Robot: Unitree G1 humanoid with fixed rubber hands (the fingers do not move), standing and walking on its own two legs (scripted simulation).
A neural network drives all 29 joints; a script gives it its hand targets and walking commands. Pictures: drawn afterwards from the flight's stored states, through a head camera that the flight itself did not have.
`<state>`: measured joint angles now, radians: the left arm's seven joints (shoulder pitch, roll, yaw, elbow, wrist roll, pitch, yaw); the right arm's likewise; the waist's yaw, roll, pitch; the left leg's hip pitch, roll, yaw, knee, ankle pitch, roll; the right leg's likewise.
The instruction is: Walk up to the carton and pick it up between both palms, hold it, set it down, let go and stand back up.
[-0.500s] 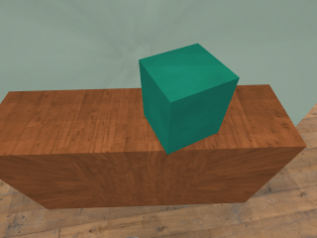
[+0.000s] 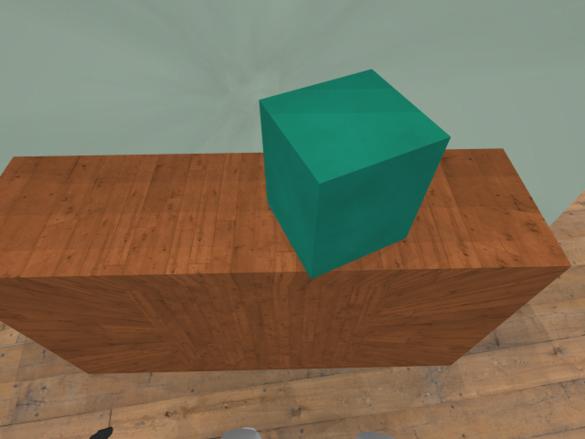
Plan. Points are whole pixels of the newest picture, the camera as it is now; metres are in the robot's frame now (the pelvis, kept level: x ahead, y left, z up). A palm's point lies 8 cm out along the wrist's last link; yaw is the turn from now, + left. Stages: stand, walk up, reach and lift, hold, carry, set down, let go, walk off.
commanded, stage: walk up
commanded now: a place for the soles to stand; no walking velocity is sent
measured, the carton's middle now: (340, 176) +0.53 -0.07 +0.02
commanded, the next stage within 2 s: none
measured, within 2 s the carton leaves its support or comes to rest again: neither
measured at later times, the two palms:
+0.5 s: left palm out of the picture +0.07 +0.31 -0.11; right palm out of the picture +0.08 -0.30 -0.12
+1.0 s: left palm out of the picture +0.11 +0.19 -0.12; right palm out of the picture +0.01 -0.44 -0.13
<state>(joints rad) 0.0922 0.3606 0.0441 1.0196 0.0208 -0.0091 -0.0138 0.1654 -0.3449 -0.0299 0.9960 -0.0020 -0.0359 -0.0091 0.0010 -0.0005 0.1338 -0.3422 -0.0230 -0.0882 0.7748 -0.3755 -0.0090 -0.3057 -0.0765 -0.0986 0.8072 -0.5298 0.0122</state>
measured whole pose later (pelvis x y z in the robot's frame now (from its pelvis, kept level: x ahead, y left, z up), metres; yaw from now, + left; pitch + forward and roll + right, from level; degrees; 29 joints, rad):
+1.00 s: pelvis +0.01 -0.12 -0.02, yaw -2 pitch -4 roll +5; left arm 0.18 0.37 0.14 0.86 0.02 0.03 -0.06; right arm 0.32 -0.38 -0.05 0.95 0.00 -0.05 -0.08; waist 0.00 -0.10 0.13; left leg -0.46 0.03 -0.10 1.08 -0.50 -0.03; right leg -0.42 -0.04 -0.09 0.99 -0.52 -0.07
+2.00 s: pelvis +0.05 -0.21 +0.00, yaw -5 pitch -2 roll +0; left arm 0.32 0.33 0.06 0.91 0.01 -0.06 0.10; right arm 0.27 -0.45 -0.07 0.89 -0.01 0.12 0.00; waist -0.01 0.14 0.06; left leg -0.51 -0.06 -0.13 1.17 -0.40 -0.02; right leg -0.32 0.02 0.01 0.78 -0.42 -0.02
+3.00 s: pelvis +0.05 -0.09 -0.02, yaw +2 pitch -4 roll -1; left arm 0.13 0.33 0.06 1.01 0.01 -0.03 0.05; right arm 0.24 -0.37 -0.08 0.96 -0.01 0.01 0.01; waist -0.01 0.03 0.14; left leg -0.37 -0.07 -0.11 0.91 -0.47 0.02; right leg -0.38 -0.06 0.01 0.87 -0.44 0.04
